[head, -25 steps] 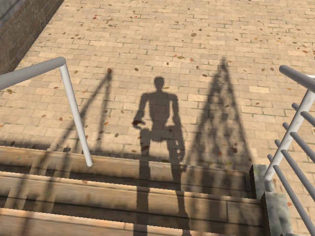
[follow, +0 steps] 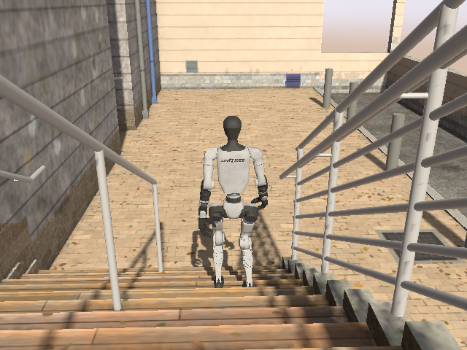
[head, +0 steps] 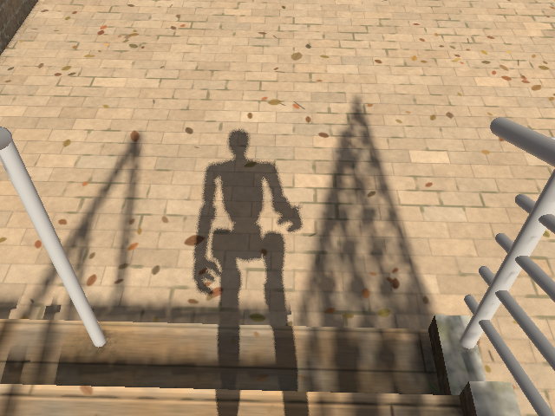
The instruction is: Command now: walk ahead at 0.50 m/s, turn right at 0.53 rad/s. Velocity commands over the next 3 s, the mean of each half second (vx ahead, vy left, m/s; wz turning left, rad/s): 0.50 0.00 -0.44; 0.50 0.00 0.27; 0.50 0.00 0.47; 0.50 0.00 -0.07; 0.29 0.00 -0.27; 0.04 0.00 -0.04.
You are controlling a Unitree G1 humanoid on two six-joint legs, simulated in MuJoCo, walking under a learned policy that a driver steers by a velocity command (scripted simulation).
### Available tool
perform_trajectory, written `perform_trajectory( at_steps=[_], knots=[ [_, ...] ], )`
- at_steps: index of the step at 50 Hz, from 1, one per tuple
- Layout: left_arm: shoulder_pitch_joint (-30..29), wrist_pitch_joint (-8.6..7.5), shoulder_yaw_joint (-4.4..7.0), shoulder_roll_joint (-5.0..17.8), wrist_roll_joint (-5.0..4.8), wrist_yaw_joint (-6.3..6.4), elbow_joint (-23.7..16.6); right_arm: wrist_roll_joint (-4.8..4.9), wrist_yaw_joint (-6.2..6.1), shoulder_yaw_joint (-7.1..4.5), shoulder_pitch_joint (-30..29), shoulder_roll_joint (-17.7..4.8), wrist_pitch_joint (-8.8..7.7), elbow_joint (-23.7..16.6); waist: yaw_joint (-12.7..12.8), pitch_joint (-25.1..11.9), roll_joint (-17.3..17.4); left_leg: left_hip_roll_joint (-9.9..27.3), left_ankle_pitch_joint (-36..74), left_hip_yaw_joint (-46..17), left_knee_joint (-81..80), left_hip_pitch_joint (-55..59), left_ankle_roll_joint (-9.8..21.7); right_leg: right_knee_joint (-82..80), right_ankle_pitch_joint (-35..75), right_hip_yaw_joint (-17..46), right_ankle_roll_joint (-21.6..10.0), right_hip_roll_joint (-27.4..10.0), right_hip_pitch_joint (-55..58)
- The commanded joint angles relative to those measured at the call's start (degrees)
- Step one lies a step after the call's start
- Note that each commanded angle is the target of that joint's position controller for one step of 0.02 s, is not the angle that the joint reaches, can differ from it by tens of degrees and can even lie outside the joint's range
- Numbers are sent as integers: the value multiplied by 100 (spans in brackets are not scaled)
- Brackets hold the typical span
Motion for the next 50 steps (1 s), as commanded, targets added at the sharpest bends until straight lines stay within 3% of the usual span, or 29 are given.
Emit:
perform_trajectory(
  at_steps=[1,2,4,6,8,13,16,17,18,19,22,24,25,27,28,29,31,35,37,38,39,40,41,42,44,45,46,48,50],
  knots=[
    [-1087,-208,32,42,-141,-252,-1325,122,-44,-378,3602,-1468,-167,723,-1361,-1031,1298,2545,4900,-4834,-2145,4847,2867,3369,-266,656,-12,154,-4715],
    [-1830,-61,101,407,-151,-54,-1578,-16,51,-393,2926,-1211,-173,807,-1244,537,200,2881,4277,-5241,-2239,3686,2829,3082,216,1044,179,-165,-5826],
    [-1056,245,147,525,-35,204,-953,72,255,-76,1210,-15,-50,508,-277,364,-98,2233,3346,-3349,-1901,1748,2075,1932,1554,739,528,-889,-4612],
    [-97,300,-69,75,430,121,-393,15,69,93,184,550,-15,134,263,554,155,1068,1861,-1457,-1828,-556,1071,360,4069,304,635,-1282,-2300],
    [-644,178,-41,169,313,-132,-465,-19,-162,57,579,71,-167,108,-73,432,-272,490,-181,-35,-1385,-2133,742,-918,6834,-620,668,-1109,-180],
    [-2544,268,290,1286,72,-203,-1157,91,46,-106,1806,-1100,-211,688,-448,1047,384,1284,354,-395,-915,-649,537,-2393,4162,-1293,690,-703,1069],
    [-353,308,488,1602,-52,65,-471,126,446,-429,1198,-1792,47,835,451,942,-107,1204,2100,-647,1483,724,519,-4862,4211,-1324,161,-648,2692],
    [570,293,575,1863,-3,86,-71,3,595,-308,2187,-861,35,1012,209,-443,-1083,484,34,-32,4296,-882,42,-2759,6754,-151,-1099,-1546,5297],
    [1624,247,549,1690,55,115,254,167,632,-161,1780,-538,-9,705,737,-1207,-944,113,-1995,-69,5681,-2533,-92,-2639,6747,864,-1682,-2161,6690],
    [1044,97,462,1468,30,164,-40,262,589,-157,449,-670,-116,-10,838,-305,-162,253,-1029,-303,4516,-3562,50,-3253,5539,1025,-1219,-2173,5898],
    [-1207,83,-41,201,-88,38,-648,49,217,-301,486,-1052,-99,248,-158,911,559,1293,1754,-1219,805,-2776,-63,-4085,2878,1723,-1478,-2783,1661],
    [-1012,159,36,851,-156,1,-486,-42,194,-276,849,-585,99,475,-478,692,-225,1045,1808,-591,730,-892,-196,-4027,3025,1321,-1620,-2165,-281],
    [-967,132,33,820,-131,51,-488,-170,326,-137,1429,-335,108,677,-599,567,31,828,2671,-381,961,-34,-89,-3646,2600,851,-1374,-1795,-1120],
    [-551,-23,-50,662,-102,288,-421,-191,463,-126,539,-567,115,569,26,603,311,1115,4922,-843,-804,-1822,-132,-2884,2102,821,-1051,-1746,600],
    [-665,184,198,976,-1025,510,-289,419,246,-336,466,-571,286,367,-478,436,205,909,6221,-550,-1666,-191,129,-2877,2434,622,-708,-1569,-28],
    [-887,67,-149,547,-6,330,-603,-6,349,-164,148,-738,173,528,-52,637,458,983,6238,-453,-2232,255,-64,-2603,1157,-38,-399,-1262,-793],
    [-762,67,-133,664,214,187,-388,-113,382,-253,107,-785,242,283,-370,901,-346,656,5164,-13,-1357,1259,-92,-2559,1011,106,-492,-1449,-1433],
    [-308,189,-18,904,-32,319,-128,39,327,-317,107,-853,274,401,-97,1310,-58,851,4087,-148,-3132,389,88,-1450,2391,570,-206,-2062,1137],
    [-507,315,169,1252,200,30,-48,245,200,-650,2531,-1326,20,1462,-960,650,542,41,4619,1131,-3175,3521,37,855,3647,-582,116,-1289,329],
    [-468,284,224,1232,224,-141,33,143,196,-875,3848,-1737,17,1755,-1660,-26,1599,471,5715,379,-3263,5025,940,3708,2645,-700,378,-754,-583],
    [575,325,50,183,152,-343,12,171,271,-838,3620,-2060,44,1673,-772,-1257,2020,1441,7696,-1291,-2083,6815,2073,5473,-1092,-682,649,-231,-2270],
    [-491,307,125,642,-67,-396,-534,25,325,-879,3703,-2007,42,1702,-1273,-805,1141,1684,7084,-2030,-2528,6758,2226,5940,-1145,-707,689,-273,-3709],
    [-1323,245,155,830,-249,-288,-1194,219,392,-884,2959,-1915,-34,1486,-1275,-290,1154,2193,3814,-3145,-3069,6050,2371,5540,-598,-433,640,-517,-4960],
    [-1369,238,209,944,-205,-70,-1058,239,428,-676,2341,-1286,-4,1496,-859,339,-126,2217,1468,-3332,-3384,4413,1988,4600,494,10,447,-994,-4588],
    [-1040,169,70,452,45,226,-956,-26,396,-165,1036,-39,-50,1162,106,1048,-423,1787,1467,-2715,-3877,944,1872,2103,2477,555,189,-1807,-2857],
    [-1181,249,-30,148,144,259,-988,-60,316,-177,824,-187,-156,1145,63,1090,28,1313,1140,-2363,-3923,137,1931,1550,2766,311,212,-1853,-2351],
    [-1300,311,-11,309,178,206,-882,193,230,-134,853,-88,-204,1132,-154,929,-146,1050,847,-1760,-4074,-293,1911,161,3535,-26,385,-1749,-1645],
    [-1660,342,-102,224,37,103,-960,43,165,-97,1770,-423,-235,1498,-385,630,293,763,1627,-1736,-3341,-431,1872,209,3969,-277,684,-1566,-1218],
    [-2196,277,-131,462,148,72,-1168,-23,66,-39,2721,-261,-317,1737,-810,393,-29,629,2008,-1942,-2288,1297,1751,-783,4691,115,917,-1501,-2399]
  ],
)
Next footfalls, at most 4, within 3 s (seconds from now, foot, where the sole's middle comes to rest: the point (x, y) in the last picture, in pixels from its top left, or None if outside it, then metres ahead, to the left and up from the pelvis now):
0.32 right None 0.26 -0.11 -0.87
0.74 left None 0.59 0.08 -1.04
1.22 right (329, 366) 0.87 -0.12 -1.20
1.76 left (243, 300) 1.21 0.22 -1.37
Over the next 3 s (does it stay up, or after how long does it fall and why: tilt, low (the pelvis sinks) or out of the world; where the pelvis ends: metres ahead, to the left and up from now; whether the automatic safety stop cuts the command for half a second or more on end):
stays up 1.50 0.08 -0.59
